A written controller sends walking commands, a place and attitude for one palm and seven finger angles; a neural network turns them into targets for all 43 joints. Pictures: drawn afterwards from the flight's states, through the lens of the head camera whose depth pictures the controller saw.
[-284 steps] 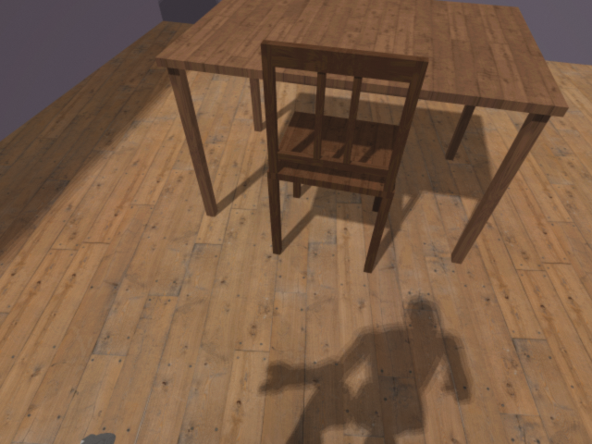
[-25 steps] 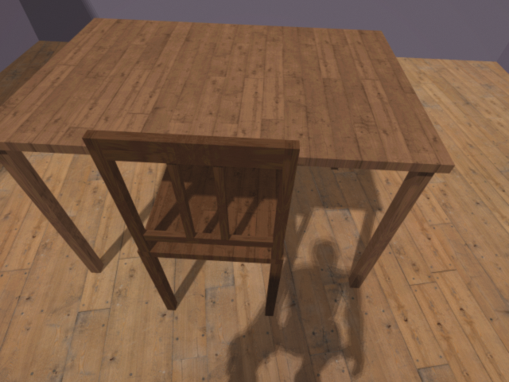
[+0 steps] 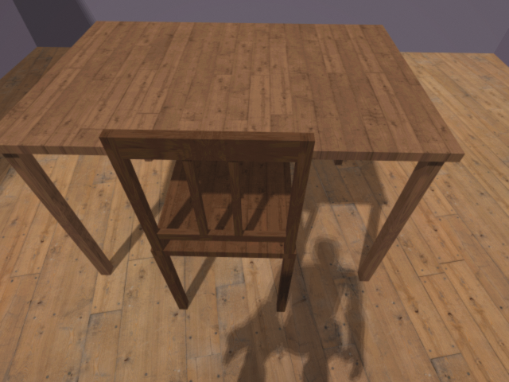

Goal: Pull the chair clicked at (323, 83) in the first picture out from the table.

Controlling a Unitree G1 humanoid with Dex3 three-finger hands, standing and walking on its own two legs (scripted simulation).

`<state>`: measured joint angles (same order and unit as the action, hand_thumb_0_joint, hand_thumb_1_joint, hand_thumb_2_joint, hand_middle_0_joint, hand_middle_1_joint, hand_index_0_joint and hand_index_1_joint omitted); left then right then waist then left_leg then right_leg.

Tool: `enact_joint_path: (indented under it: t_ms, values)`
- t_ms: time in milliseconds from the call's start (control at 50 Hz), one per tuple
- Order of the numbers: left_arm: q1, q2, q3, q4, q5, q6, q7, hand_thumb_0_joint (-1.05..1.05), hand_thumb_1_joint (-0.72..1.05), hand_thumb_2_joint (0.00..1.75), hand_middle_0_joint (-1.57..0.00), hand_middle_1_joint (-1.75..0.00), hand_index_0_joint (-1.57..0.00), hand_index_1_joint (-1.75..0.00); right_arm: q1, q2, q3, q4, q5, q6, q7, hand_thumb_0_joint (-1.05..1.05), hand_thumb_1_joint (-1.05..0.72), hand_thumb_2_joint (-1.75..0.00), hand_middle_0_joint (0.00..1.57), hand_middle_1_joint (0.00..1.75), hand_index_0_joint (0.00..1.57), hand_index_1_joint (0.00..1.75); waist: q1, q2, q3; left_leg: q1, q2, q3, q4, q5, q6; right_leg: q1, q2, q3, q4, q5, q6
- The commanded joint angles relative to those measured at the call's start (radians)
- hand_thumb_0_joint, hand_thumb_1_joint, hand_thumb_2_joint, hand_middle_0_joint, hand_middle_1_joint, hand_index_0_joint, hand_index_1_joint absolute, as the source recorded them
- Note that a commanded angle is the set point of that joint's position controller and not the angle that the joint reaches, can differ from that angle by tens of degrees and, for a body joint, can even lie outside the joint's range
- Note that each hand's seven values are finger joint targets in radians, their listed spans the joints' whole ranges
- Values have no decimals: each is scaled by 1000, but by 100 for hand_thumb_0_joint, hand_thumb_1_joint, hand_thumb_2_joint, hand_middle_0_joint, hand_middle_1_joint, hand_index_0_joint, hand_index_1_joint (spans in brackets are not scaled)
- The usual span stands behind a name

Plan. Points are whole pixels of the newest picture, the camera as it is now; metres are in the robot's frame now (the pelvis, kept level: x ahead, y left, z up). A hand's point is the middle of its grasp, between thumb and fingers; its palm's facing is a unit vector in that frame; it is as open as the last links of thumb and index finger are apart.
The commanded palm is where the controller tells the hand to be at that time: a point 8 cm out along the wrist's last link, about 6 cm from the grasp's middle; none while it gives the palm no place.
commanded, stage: look again from close up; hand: left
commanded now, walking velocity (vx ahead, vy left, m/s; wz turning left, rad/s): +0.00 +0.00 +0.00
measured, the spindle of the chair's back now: (197, 199) +0.52 +0.17 -0.09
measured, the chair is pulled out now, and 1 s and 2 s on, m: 0.00 0.00 0.00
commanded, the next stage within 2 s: shuffle to correct the standing spot in 0.78 s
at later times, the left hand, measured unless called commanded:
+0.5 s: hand out of the picture +0.01 +0.17 -0.18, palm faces +0.02 -0.98 -0.19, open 7.3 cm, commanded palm none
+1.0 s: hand out of the picture +0.01 +0.15 -0.18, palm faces +0.02 -0.98 -0.19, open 7.4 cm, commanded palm none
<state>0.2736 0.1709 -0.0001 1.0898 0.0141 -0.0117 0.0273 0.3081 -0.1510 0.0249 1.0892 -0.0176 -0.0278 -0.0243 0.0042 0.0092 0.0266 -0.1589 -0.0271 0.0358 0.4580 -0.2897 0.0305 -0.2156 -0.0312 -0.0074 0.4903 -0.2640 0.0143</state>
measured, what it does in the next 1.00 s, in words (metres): stands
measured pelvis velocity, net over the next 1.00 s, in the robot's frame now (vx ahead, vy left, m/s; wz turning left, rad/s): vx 0.02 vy -0.02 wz -0.01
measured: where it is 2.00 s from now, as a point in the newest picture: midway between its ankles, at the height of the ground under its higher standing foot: outside the picture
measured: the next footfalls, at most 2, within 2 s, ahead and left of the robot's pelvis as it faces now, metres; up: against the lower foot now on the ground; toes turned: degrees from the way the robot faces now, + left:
none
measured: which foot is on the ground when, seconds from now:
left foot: down 0.00-1.00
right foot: down 0.00-1.00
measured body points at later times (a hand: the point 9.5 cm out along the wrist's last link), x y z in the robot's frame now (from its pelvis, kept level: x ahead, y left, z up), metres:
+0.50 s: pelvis +0.01 +0.00 +0.00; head +0.04 -0.01 +0.45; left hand +0.01 +0.22 -0.16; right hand +0.02 -0.22 -0.16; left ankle -0.03 +0.10 -0.74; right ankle +0.00 -0.13 -0.74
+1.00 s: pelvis +0.02 -0.02 +0.00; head +0.03 -0.02 +0.45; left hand +0.01 +0.21 -0.16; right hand +0.02 -0.23 -0.16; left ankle -0.03 +0.10 -0.74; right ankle +0.00 -0.13 -0.74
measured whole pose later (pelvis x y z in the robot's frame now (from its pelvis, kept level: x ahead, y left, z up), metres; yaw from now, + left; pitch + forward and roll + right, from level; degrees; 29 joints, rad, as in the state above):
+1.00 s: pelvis +0.02 -0.02 +0.00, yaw +0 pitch -1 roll +1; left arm 0.28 0.15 0.00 1.12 0.02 -0.01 0.02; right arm 0.26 -0.15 0.02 1.15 -0.02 -0.03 -0.03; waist 0.01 -0.01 0.04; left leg -0.12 0.00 0.03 0.44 -0.31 0.01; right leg -0.19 -0.01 -0.01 0.49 -0.29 -0.01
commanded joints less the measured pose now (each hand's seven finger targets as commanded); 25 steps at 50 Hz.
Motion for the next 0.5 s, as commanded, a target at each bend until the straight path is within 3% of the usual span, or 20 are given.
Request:
enact_joint_path:
  t_ms: [0, 100, 240, 400, 480]
  values:
    - [63, 83, 9, -22, -5, -6, 5, 0, 90, 90, -20, -30, -20, -30, 41, -104, -20, -25, 6, -17, -9, 0, -90, -90, 20, 30, 20, 30, 9, 10, 48, -86, 120, -111, -130, 146, 17, 34, -52, 52, -51, 101, -46]
    - [57, 81, 9, -15, -5, -6, 8, 0, 90, 90, -20, -30, -20, -30, 43, -95, -21, -5, 8, -16, -11, 0, -90, -90, 20, 30, 20, 30, 6, -18, 44, -65, 117, -99, -116, 193, 15, 32, -58, 55, -48, 140, -44]
    - [60, 75, 10, -1, -6, -8, 11, 0, 90, 90, -20, -30, -20, -30, 36, -91, -22, 12, 7, -16, -14, 0, -90, -90, 20, 30, 20, 30, 2, 10, 23, -23, 113, -89, -98, 259, 11, 31, -63, 63, -43, 194, -44]
    - [65, 75, 10, 3, -4, -11, 12, 0, 90, 90, -20, -30, -20, -30, 23, -85, -24, 19, 10, -15, -16, 0, -90, -90, 20, 30, 20, 30, 0, -18, 13, 5, 115, -83, -92, 287, 11, 38, -67, 66, -50, 243, -44]
    - [63, 79, 10, 6, -5, -13, 12, 0, 90, 90, -20, -30, -20, -30, 20, -91, -23, 25, 9, -15, -17, 0, -90, -90, 20, 30, 20, 30, -1, -2, 3, 15, 115, -80, -89, 306, 5, 46, -72, 70, -47, 273, -46]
